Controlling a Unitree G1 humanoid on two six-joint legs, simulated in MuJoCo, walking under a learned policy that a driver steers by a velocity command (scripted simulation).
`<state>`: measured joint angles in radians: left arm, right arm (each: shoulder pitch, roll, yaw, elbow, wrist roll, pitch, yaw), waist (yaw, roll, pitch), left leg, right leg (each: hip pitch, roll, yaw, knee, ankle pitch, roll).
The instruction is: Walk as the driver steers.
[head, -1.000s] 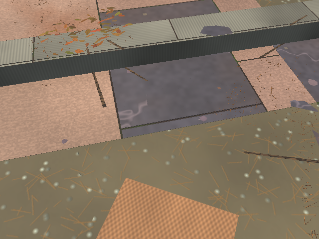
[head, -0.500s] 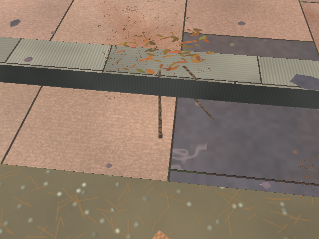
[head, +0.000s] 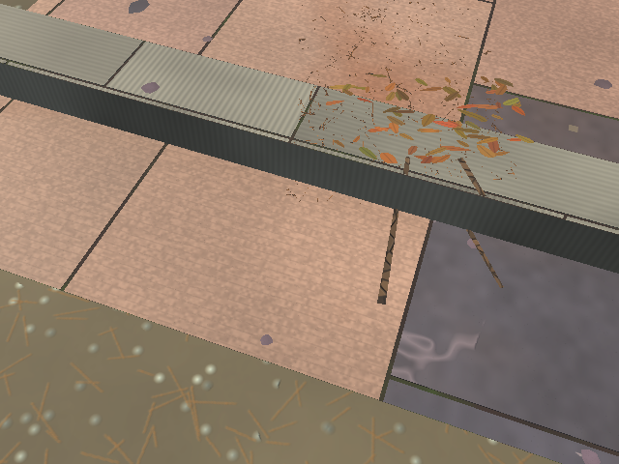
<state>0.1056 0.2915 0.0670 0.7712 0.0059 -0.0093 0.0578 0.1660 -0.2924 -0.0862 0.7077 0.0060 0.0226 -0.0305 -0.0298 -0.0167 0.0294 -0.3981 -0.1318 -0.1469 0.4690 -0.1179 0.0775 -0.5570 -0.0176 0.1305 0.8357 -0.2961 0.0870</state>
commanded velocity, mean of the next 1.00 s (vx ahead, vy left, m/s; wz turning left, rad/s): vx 0.14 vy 0.00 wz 0.17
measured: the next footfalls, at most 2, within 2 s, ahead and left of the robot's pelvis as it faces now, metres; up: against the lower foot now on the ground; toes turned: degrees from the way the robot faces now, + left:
right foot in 0.14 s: +0.09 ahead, -0.15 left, +0.00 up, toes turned +10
left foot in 0.52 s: +0.18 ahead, +0.13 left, +0.00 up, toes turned +8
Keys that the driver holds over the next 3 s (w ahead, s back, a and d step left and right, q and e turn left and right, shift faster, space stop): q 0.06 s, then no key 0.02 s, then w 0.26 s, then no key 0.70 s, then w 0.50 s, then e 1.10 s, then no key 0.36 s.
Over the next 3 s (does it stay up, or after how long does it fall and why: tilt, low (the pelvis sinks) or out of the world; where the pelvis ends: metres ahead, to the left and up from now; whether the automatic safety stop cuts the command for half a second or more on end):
stays up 0.48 0.04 0.00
